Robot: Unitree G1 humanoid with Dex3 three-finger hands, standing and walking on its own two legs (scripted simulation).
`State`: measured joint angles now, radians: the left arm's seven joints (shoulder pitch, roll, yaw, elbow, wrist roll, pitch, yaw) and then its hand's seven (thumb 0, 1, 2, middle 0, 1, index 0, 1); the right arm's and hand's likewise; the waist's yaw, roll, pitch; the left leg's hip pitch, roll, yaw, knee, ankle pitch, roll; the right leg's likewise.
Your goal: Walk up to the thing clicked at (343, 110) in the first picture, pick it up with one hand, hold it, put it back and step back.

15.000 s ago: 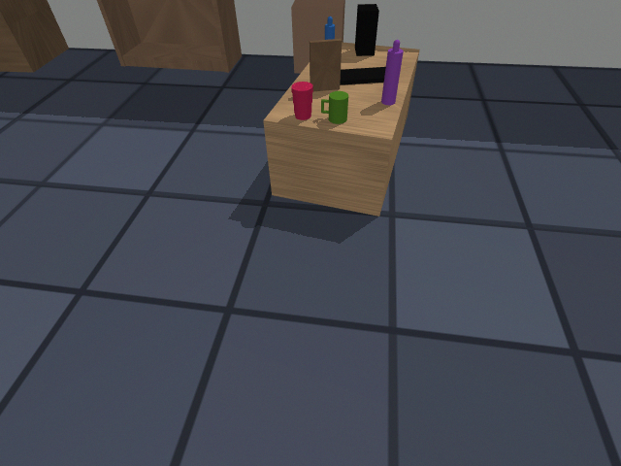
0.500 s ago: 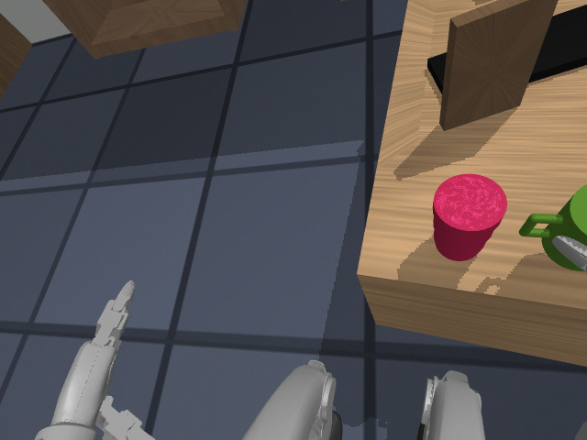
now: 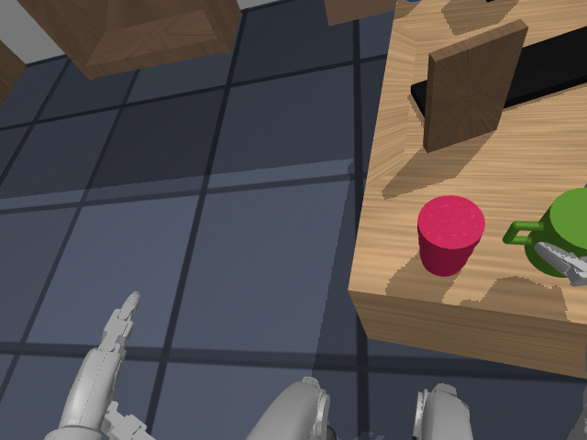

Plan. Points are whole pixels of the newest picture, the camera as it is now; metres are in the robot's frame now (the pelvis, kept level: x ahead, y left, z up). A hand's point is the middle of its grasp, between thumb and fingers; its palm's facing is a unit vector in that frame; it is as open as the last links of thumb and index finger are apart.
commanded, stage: lift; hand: right
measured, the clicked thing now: (557, 235) +0.45 -0.25 -0.06
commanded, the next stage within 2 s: hold in 1.36 s
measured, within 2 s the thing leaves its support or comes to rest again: neither
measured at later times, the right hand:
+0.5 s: hand out of the picture +0.40 -0.25 +0.05, palm faces +0.33 +0.94 -0.02, open 11.2 cm
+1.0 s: hand (582, 225) +0.37 -0.21 +0.11, palm faces +0.34 +0.94 +0.00, open 11.2 cm
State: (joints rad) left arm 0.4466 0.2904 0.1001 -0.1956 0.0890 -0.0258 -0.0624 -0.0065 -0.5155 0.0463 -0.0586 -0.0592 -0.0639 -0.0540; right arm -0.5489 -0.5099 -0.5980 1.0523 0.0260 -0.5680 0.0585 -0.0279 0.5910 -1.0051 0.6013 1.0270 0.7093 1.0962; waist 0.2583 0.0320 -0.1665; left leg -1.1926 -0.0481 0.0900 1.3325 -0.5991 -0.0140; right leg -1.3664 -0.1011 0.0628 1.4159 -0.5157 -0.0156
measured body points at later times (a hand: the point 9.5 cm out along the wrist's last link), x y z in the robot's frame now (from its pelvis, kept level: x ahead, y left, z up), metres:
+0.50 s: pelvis +0.01 +0.00 +0.05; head +0.10 -0.06 +0.49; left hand +0.18 +0.26 +0.07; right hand +0.37 -0.29 +0.06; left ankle +0.02 +0.14 -0.59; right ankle +0.06 -0.11 -0.59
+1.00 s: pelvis +0.02 +0.01 +0.08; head +0.08 -0.01 +0.53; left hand +0.19 +0.27 +0.06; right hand +0.35 -0.26 +0.11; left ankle +0.02 +0.14 -0.59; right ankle +0.06 -0.11 -0.59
